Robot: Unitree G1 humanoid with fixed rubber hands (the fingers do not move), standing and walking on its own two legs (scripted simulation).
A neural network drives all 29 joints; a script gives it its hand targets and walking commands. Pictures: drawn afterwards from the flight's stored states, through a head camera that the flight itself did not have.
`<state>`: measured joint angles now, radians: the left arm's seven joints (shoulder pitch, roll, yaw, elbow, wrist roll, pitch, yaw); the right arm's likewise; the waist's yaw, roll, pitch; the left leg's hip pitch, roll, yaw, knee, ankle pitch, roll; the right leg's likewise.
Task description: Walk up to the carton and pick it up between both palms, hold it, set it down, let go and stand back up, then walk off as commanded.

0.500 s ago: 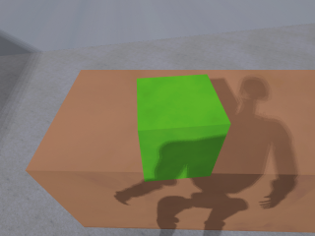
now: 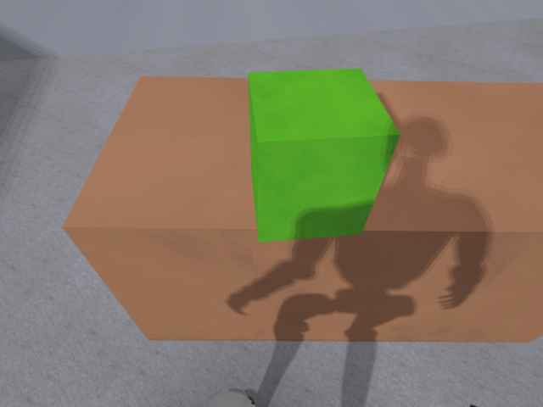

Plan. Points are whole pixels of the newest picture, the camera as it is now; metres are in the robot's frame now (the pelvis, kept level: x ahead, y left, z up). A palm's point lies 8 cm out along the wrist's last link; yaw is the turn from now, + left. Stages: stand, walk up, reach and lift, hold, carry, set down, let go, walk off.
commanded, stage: walk off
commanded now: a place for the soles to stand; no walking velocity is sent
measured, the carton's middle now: (308, 158) +0.55 -0.02 +0.05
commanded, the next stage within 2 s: stand in 0.92 s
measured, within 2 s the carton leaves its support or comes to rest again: neither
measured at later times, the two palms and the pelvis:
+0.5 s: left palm out of the picture -0.06 +0.32 -0.09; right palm out of the picture -0.06 -0.30 -0.10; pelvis -0.15 +0.01 +0.00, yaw +1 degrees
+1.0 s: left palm out of the picture -0.12 +0.30 -0.09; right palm out of the picture -0.09 -0.31 -0.09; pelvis -0.19 -0.01 +0.01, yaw +0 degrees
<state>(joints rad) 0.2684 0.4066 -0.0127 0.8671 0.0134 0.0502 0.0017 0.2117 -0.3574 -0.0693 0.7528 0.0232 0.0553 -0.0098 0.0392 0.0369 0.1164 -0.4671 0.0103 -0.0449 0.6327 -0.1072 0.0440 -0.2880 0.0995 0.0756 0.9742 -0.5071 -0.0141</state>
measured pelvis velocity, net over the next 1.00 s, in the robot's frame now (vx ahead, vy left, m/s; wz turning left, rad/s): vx -0.19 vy -0.01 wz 0.00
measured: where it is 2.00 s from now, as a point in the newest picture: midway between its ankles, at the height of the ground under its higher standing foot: outside the picture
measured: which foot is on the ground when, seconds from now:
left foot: down 0.00-0.08, up 0.10-0.46, down 0.48-1.00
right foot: up 0.00-0.06, down 0.08-0.48, up 0.50-0.88, down 0.90-1.00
